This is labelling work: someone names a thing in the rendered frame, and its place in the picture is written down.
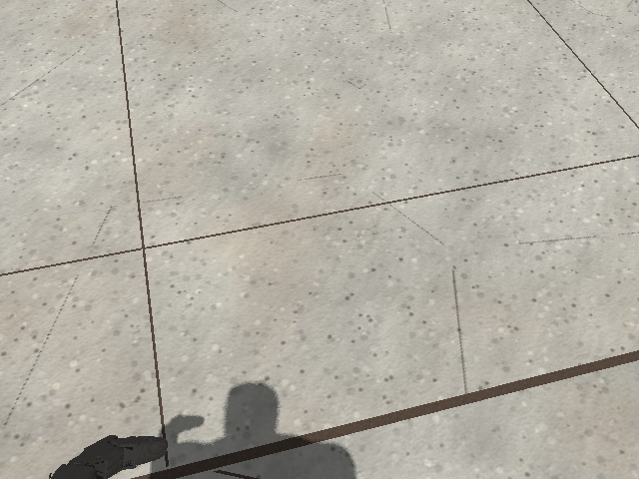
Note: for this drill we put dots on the left robot hand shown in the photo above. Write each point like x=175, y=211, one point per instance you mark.
x=111, y=455

